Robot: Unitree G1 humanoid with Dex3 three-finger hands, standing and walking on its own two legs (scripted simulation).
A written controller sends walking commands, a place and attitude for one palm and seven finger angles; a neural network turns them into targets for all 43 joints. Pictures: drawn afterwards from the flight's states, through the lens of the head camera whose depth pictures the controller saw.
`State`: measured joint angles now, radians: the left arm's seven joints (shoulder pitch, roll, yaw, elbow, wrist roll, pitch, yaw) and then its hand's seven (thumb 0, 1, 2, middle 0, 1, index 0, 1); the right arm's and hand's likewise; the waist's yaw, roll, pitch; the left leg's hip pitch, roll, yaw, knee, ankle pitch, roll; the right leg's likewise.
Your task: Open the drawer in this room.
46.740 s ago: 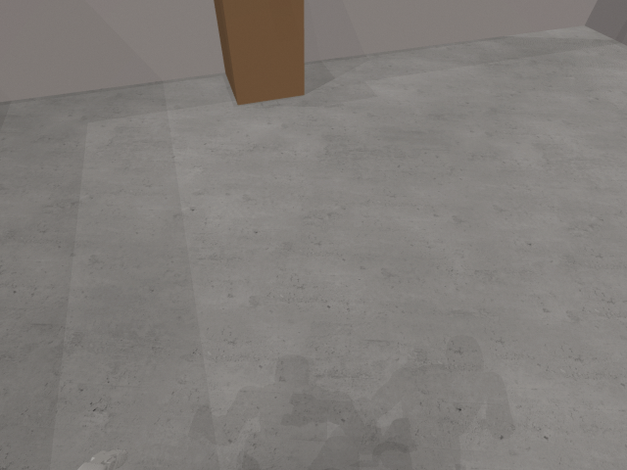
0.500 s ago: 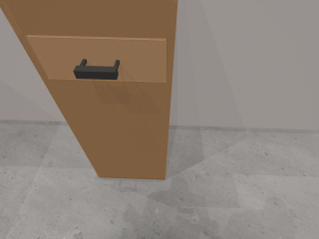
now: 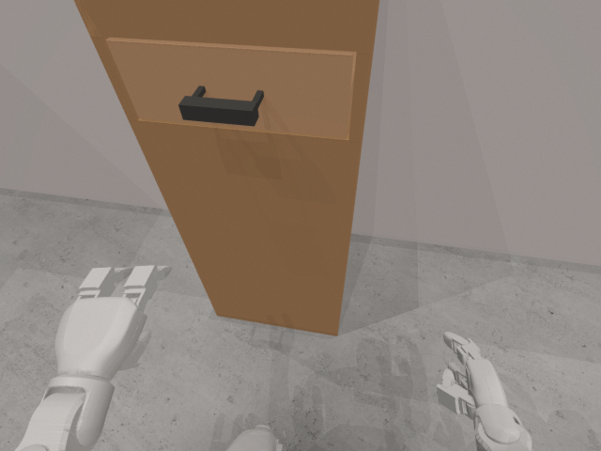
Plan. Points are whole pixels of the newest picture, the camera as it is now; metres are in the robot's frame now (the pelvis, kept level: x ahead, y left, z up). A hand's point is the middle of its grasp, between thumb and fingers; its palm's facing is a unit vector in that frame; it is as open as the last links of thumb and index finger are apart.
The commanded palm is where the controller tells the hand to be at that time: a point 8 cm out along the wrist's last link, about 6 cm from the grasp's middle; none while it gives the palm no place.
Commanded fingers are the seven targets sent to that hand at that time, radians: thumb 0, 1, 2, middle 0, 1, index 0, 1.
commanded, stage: raise the hand with hooked fingers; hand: left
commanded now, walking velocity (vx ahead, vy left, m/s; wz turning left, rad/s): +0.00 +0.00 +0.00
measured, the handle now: (224, 102) +0.56 +0.22 +0.16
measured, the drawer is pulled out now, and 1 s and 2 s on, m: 0.00 0.00 0.00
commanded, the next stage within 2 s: move the hooked fingers above the handle in 1.30 s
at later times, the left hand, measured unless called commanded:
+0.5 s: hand (114, 235) +0.29 +0.27 +0.15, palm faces +0.15 -0.10 -0.98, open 12.5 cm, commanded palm +0.25 +0.27 +0.23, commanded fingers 0.00 -0.41 0.34 -0.29 -1.14 -0.29 -1.14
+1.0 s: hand (84, 146) +0.32 +0.28 +0.26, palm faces +0.15 -0.04 -0.99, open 13.8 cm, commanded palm +0.27 +0.27 +0.31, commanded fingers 0.00 -0.50 0.30 -0.30 -1.20 -0.30 -1.20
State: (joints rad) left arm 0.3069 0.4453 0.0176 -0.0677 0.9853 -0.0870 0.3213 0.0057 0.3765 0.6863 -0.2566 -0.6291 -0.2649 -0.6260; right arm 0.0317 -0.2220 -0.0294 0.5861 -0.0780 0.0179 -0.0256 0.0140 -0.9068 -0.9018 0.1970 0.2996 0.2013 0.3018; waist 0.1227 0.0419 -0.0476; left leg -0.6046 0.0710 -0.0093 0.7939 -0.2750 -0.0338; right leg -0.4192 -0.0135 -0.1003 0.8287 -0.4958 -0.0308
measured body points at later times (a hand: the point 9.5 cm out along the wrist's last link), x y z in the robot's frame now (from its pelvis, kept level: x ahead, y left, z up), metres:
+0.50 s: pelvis +0.02 +0.03 +0.03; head +0.03 -0.01 +0.48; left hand +0.27 +0.27 +0.21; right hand +0.22 -0.20 -0.08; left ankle +0.08 +0.15 -0.70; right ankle -0.04 -0.10 -0.70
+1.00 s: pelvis -0.01 +0.03 +0.04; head -0.01 -0.01 +0.48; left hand +0.31 +0.28 +0.31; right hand +0.21 -0.18 -0.06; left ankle +0.08 +0.15 -0.70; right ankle -0.04 -0.10 -0.70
